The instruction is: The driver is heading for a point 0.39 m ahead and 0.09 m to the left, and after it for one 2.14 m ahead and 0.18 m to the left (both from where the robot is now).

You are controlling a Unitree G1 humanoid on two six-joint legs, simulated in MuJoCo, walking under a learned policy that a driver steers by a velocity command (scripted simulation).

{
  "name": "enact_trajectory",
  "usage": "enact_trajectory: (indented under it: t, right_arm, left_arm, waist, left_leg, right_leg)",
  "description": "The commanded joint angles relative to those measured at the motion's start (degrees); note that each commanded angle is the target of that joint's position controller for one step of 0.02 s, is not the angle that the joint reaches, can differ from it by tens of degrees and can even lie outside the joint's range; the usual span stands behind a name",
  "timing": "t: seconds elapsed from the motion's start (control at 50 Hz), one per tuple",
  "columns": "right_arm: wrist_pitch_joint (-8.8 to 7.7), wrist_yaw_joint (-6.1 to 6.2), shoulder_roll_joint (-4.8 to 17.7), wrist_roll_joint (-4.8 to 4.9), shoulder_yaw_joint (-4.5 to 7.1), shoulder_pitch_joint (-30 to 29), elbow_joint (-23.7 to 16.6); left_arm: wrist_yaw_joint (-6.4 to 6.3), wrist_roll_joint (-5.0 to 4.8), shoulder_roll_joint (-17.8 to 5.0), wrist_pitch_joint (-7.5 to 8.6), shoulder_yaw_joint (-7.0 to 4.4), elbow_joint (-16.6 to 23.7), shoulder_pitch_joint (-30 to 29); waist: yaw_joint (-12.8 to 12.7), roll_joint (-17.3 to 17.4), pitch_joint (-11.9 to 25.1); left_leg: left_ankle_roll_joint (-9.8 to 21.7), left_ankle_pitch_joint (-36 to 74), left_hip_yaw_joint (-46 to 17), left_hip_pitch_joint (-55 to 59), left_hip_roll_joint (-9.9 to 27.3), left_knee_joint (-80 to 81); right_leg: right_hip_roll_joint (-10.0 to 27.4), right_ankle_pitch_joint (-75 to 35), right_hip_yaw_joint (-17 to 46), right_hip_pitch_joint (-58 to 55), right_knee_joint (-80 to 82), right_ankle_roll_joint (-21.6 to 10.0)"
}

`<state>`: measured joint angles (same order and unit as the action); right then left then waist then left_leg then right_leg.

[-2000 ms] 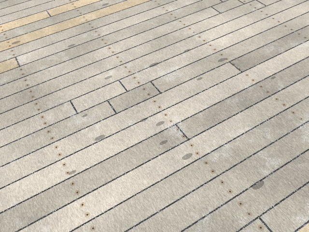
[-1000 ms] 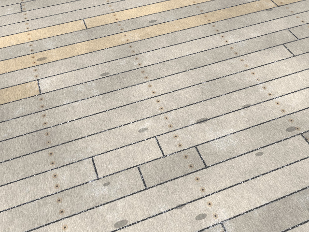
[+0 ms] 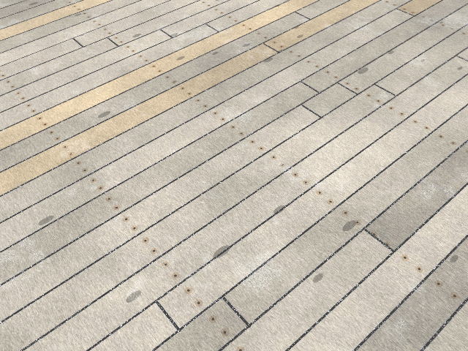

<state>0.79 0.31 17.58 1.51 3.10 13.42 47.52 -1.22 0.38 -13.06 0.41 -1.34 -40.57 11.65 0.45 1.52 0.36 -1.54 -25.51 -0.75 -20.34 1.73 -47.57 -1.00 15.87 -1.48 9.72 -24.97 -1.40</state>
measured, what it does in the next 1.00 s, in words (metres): walks ahead: left foot, then right foot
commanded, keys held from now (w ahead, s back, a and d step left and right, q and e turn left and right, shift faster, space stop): w+q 0.42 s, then w+e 0.06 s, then e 0.52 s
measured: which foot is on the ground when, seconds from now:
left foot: up 0.00-0.22, down 0.24-0.70, up 0.72-1.00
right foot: down 0.00-0.24, up 0.26-0.68, down 0.70-1.00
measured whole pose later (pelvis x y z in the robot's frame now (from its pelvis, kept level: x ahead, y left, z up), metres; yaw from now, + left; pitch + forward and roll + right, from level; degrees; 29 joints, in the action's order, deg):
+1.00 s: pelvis +0.35 +0.15 -0.01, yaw +5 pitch +2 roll +0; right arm -0.3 2.2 16.8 -0.7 1.5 8.3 38.3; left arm -0.2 -0.3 -17.7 -0.4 -4.0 -39.9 10.3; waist -1.9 0.1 -3.9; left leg -4.5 -20.3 -7.1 -31.3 0.8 -48.5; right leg -6.9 4.1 6.3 22.9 -25.3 -2.3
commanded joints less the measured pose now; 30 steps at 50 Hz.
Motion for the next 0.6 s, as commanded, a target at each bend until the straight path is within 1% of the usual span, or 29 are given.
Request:
enact_trajectory:
  t: [0.02,0.04,0.06,0.08,0.1,0.12,0.16,0.18,0.2,0.22,0.24,0.26,0.28,0.3,0.32,0.34,0.36,0.38,0.4,0.42,0.44,0.46,0.48,0.52,0.54,0.56,0.6]
  right_arm:
    - [-2.52,-0.52,5.3,0.19,1.48,-10.0,-6.2]
    - [-2.65,-0.68,3.5,0.33,1.06,-8.7,-6.6]
    - [-2.75,-0.86,3.6,0.20,0.91,-8.6,-6.4]
    - [-2.77,-1.27,3.6,0.20,0.82,-9.1,-6.6]
    - [-2.52,-1.69,3.0,0.33,0.61,-8.5,-6.5]
    - [-2.43,-1.97,3.0,0.16,0.49,-8.2,-6.6]
    - [-2.23,-2.40,3.7,0.09,0.56,-7.7,-6.7]
    - [-2.14,-2.53,3.8,0.12,0.63,-6.7,-6.6]
    - [-2.07,-2.58,4.0,0.08,0.80,-4.4,-5.9]
    - [-1.90,-2.43,4.9,0.04,1.40,-0.8,-4.7]
    - [-1.69,-1.96,7.5,0.50,2.87,5.5,-3.1]
    - [-1.62,-0.99,14.0,0.69,5.05,13.6,-1.9]
    - [-2.80,-1.44,18.4,-0.10,5.21,14.4,-3.5]
    - [-4.03,-1.75,13.4,-0.52,3.71,11.1,-4.6]
    - [-4.71,-1.88,10.3,-0.72,2.75,8.2,-5.5]
    - [-4.94,-1.87,9.1,-0.62,2.38,6.1,-6.3]
    - [-4.75,-1.66,8.1,-0.75,1.98,3.9,-6.9]
    - [-4.72,-1.40,7.7,-1.20,1.66,2.9,-7.5]
    - [-4.77,-1.08,8.0,-1.31,1.73,2.8,-7.8]
    - [-4.78,-0.69,8.2,-1.13,1.80,3.4,-7.8]
    - [-4.87,-0.30,8.3,-1.01,1.80,3.8,-7.5]
    - [-4.94,0.04,8.4,-1.08,1.84,3.8,-7.2]
    - [-5.00,0.27,7.8,-1.06,1.71,4.5,-6.8]
    - [-4.88,0.84,7.3,-1.29,1.40,5.8,-5.7]
    - [-4.79,1.15,7.3,-1.24,1.35,7.5,-4.8]
    - [-4.65,1.37,7.5,-1.31,1.32,8.7,-4.1]
    - [-4.33,1.54,7.4,-1.59,1.23,9.4,-3.1]
  left_arm:
    - [-1.08,-0.47,-10.7,1.55,-3.95,0.9,6.5]
    - [-0.93,-0.49,-12.2,1.80,-4.50,0.6,4.7]
    - [-0.63,-0.68,-12.5,2.19,-4.88,0.6,3.8]
    - [-0.41,-0.70,-12.2,2.44,-4.98,0.5,3.0]
    - [0.03,-0.83,-12.0,2.64,-5.05,0.7,2.2]
    - [0.43,-1.27,-12.8,2.75,-5.43,0.6,1.5]
    - [1.08,-1.84,-13.8,2.88,-5.95,0.0,1.6]
    - [1.31,-2.15,-14.1,2.81,-6.08,-0.3,1.2]
    - [1.42,-2.46,-14.2,2.66,-6.13,-0.4,0.4]
    - [1.40,-2.38,-13.6,2.66,-5.92,-0.5,0.1]
    - [1.36,-1.69,-11.8,2.89,-5.18,-0.4,0.2]
    - [1.33,-0.18,-8.1,3.30,-3.87,1.8,-1.8]
    - [1.06,0.12,-5.6,4.57,-2.83,5.5,-3.7]
    - [1.63,-2.05,-10.5,5.82,-3.86,5.0,-4.1]
    - [2.16,-2.79,-12.4,6.63,-4.24,4.6,-3.6]
    - [1.99,-1.66,-12.5,7.14,-4.40,3.7,-3.2]
    - [1.73,-0.25,-12.3,7.20,-4.60,3.3,-3.2]
    - [1.83,0.09,-12.1,6.96,-4.69,3.2,-3.2]
    - [1.93,0.26,-11.4,6.64,-4.60,3.1,-3.1]
    - [1.85,0.45,-10.7,6.23,-4.51,3.1,-3.3]
    - [1.96,0.37,-10.0,6.02,-4.23,3.1,-3.5]
    - [2.04,0.16,-8.9,5.87,-3.76,3.3,-4.8]
    - [2.21,-0.03,-8.2,5.86,-3.41,3.6,-6.6]
    - [2.83,-0.33,-6.3,6.06,-2.56,4.4,-10.5]
    - [3.32,-0.35,-5.7,6.27,-2.21,4.9,-12.6]
    - [3.80,-0.54,-5.4,6.44,-2.06,5.3,-13.8]
    - [4.59,-0.87,-6.0,6.56,-2.11,5.4,-14.6]
  waist:
    - [-6.4,-6.3,-5.9]
    - [-4.6,-8.3,-4.2]
    - [-4.4,-7.9,-3.4]
    - [-4.4,-6.7,-3.4]
    - [-3.9,-6.6,-3.2]
    - [-3.5,-6.6,-3.1]
    - [-3.0,-6.9,-3.0]
    - [-2.0,-6.7,-2.8]
    - [-0.3,-6.1,-2.4]
    - [1.6,-5.4,-1.1]
    - [4.6,-3.4,1.7]
    - [7.7,8.3,4.1]
    - [6.9,16.3,6.4]
    - [6.5,8.8,3.9]
    - [4.7,7.4,0.2]
    - [3.4,3.2,-1.4]
    - [2.0,1.5,-2.4]
    - [1.0,2.9,-2.6]
    - [0.7,3.2,-2.5]
    - [0.5,2.6,-2.3]
    - [0.3,3.0,-2.4]
    - [0.6,3.6,-2.7]
    - [1.5,3.4,-3.0]
    - [3.0,3.8,-3.9]
    - [4.0,3.5,-4.0]
    - [4.6,3.4,-4.0]
    - [4.6,3.4,-3.6]
  left_leg:
    - [1.7,0.0,-3.5,-20.8,2.7,-2.1]
    - [1.9,2.0,-2.1,-19.5,3.1,-0.3]
    - [2.0,3.0,-1.4,-16.8,3.9,0.9]
    - [2.1,4.1,-0.4,-15.0,3.7,2.3]
    - [2.3,4.3,0.6,-12.2,3.5,4.3]
    - [2.5,5.3,1.7,-9.4,3.0,6.5]
    - [3.0,8.3,3.5,-4.8,2.1,9.8]
    - [3.6,9.8,4.4,-2.1,1.6,12.0]
    - [4.3,11.8,5.8,2.4,0.4,14.6]
    - [5.1,11.8,7.2,8.9,-1.5,15.6]
    - [7.0,10.6,6.2,18.3,-2.8,16.5]
    - [12.7,2.4,-12.6,28.4,7.4,24.4]
    - [22.1,-10.5,-43.5,34.4,17.9,35.8]
    - [22.0,-13.5,-41.6,33.0,19.2,37.5]
    - [19.9,-9.7,-35.5,29.0,17.3,37.1]
    - [18.1,-1.4,-30.3,25.8,14.7,36.0]
    - [17.0,3.2,-26.7,21.9,13.0,36.7]
    - [16.2,8.1,-23.9,18.8,11.2,37.4]
    - [16.1,13.7,-21.3,17.8,9.9,37.9]
    - [15.9,18.0,-19.0,17.6,8.9,38.2]
    - [15.4,24.8,-15.6,17.3,8.2,37.9]
    - [14.7,27.7,-13.0,16.2,7.3,38.0]
    - [13.5,29.4,-10.3,15.2,6.0,38.1]
    - [11.1,37.8,-5.8,12.3,4.2,37.4]
    - [10.2,39.7,-5.0,12.2,4.4,37.2]
    - [9.6,40.0,-4.5,12.6,4.8,36.8]
    - [9.0,41.1,-4.0,15.3,5.9,35.2]
  right_leg:
    - [18.6,8.1,18.6,-12.9,16.0,-10.5]
    - [19.1,8.6,18.3,-13.3,16.5,-10.6]
    - [19.0,7.2,16.7,-11.4,17.0,-10.6]
    - [18.6,5.2,14.3,-10.2,17.3,-10.4]
    - [17.5,3.5,11.3,-8.7,17.0,-10.0]
    - [16.9,3.2,9.4,-7.1,17.1,-9.6]
    - [16.8,2.0,6.3,-4.8,16.3,-9.1]
    - [16.8,2.1,4.8,-3.5,14.8,-8.5]
    - [16.3,2.3,2.8,-1.1,12.0,-7.5]
    - [15.1,0.0,0.4,2.5,7.3,-6.2]
    - [12.9,-5.6,-3.3,7.2,-2.4,-3.9]
    - [6.4,-2.7,-10.0,19.5,-24.5,1.5]
    - [-2.1,18.3,-0.9,36.5,-39.8,3.4]
    - [2.3,15.6,5.6,41.5,-45.5,1.9]
    - [4.4,9.8,5.6,41.5,-43.9,0.2]
    - [5.9,5.3,5.4,39.3,-40.7,0.1]
    - [7.0,1.5,5.7,36.8,-36.4,0.6]
    - [7.2,-1.3,5.8,33.1,-33.9,1.1]
    - [6.3,-3.9,4.9,31.9,-32.0,1.9]
    - [5.6,-6.7,4.4,31.6,-29.8,2.7]
    - [5.3,-9.6,3.6,31.3,-26.4,3.4]
    - [5.1,-13.3,3.0,30.4,-21.9,4.1]
    - [4.8,-17.2,2.4,28.6,-17.9,4.2]
    - [3.2,-23.7,0.2,23.7,-10.4,3.8]
    - [2.5,-26.7,-0.5,22.0,-8.1,3.3]
    - [2.1,-28.8,-0.7,20.8,-6.2,2.7]
    - [1.5,-29.4,-0.3,19.8,-3.7,1.2]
